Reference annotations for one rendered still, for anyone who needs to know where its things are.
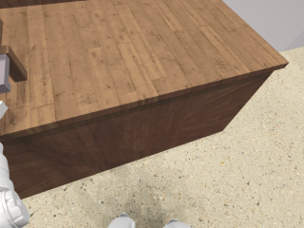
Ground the left robot upper arm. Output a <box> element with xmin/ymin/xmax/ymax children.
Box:
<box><xmin>0</xmin><ymin>190</ymin><xmax>29</xmax><ymax>228</ymax></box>

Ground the counter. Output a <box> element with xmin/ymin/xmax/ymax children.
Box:
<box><xmin>0</xmin><ymin>0</ymin><xmax>289</xmax><ymax>200</ymax></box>

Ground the tap lever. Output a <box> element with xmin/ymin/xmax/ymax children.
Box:
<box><xmin>0</xmin><ymin>53</ymin><xmax>11</xmax><ymax>94</ymax></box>

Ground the right robot shin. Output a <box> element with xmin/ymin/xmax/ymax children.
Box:
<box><xmin>167</xmin><ymin>218</ymin><xmax>178</xmax><ymax>225</ymax></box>

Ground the robot left forearm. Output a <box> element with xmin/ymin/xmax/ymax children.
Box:
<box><xmin>0</xmin><ymin>143</ymin><xmax>14</xmax><ymax>192</ymax></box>

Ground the robot left thigh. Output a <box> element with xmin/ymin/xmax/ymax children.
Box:
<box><xmin>107</xmin><ymin>217</ymin><xmax>136</xmax><ymax>228</ymax></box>

